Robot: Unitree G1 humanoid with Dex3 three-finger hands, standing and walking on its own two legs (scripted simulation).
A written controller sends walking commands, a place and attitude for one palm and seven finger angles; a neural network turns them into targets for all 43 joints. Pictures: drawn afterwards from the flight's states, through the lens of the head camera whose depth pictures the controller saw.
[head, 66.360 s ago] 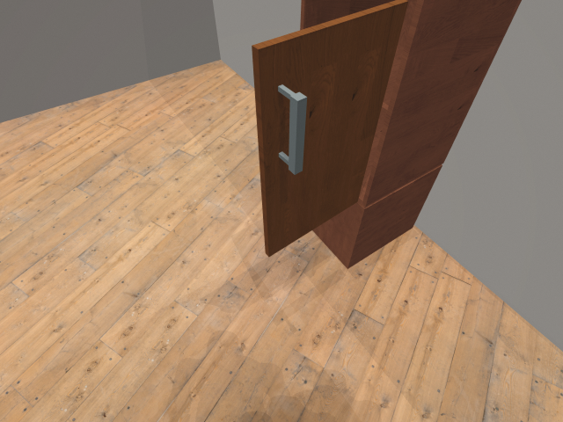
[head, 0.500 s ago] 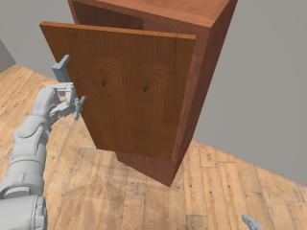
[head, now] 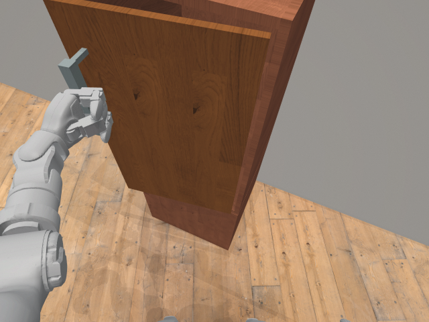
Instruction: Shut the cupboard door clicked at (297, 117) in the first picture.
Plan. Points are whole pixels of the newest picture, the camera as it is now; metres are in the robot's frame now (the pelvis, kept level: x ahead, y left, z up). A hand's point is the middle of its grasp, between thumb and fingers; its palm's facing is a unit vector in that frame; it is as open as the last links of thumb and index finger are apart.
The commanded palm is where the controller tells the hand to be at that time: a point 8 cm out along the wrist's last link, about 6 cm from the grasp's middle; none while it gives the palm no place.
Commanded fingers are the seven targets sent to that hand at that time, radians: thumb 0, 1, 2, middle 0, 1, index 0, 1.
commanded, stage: push the door shut along its arc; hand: left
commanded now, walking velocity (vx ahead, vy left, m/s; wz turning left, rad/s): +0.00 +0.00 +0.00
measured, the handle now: (91, 95) +0.52 +0.23 +0.12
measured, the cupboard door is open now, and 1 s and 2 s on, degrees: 9 0 0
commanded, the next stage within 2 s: pull the fist back off the door in 0.88 s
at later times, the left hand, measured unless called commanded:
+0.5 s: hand (136, 98) +0.50 +0.14 +0.13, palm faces -0.36 -0.93 -0.02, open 3.1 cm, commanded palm +0.51 +0.19 +0.12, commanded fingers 0.00 0.90 0.90 -1.30 -1.50 -1.30 -1.50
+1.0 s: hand (140, 95) +0.51 +0.14 +0.13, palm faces -0.40 -0.92 -0.01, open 3.0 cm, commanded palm +0.55 +0.15 +0.12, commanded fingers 0.00 0.90 0.90 -1.30 -1.50 -1.30 -1.50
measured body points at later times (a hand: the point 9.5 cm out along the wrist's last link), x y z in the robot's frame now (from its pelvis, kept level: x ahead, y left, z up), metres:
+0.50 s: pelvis +0.00 +0.00 -0.01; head +0.09 +0.01 +0.43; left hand +0.52 +0.19 +0.13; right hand +0.00 -0.28 -0.12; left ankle +0.02 +0.10 -0.71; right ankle +0.00 -0.12 -0.71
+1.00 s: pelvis -0.01 -0.01 -0.03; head +0.11 +0.02 +0.41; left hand +0.53 +0.19 +0.13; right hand +0.00 -0.30 -0.13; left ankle +0.02 +0.10 -0.71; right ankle +0.00 -0.12 -0.71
